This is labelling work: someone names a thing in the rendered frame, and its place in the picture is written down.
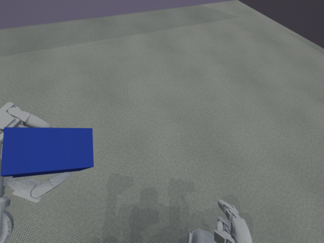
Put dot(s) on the sponge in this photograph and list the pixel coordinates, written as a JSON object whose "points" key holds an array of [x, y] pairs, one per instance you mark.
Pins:
{"points": [[40, 151]]}

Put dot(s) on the left robot forearm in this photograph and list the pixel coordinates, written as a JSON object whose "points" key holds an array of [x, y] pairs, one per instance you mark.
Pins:
{"points": [[6, 220]]}

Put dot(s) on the robot left hand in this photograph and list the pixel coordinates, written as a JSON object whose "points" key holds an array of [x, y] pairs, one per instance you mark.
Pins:
{"points": [[12, 117]]}

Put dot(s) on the right robot thigh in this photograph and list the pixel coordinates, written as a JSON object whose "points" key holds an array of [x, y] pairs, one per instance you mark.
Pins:
{"points": [[200, 236]]}

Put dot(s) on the robot right hand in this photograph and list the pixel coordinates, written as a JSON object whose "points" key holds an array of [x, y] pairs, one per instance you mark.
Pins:
{"points": [[235, 232]]}

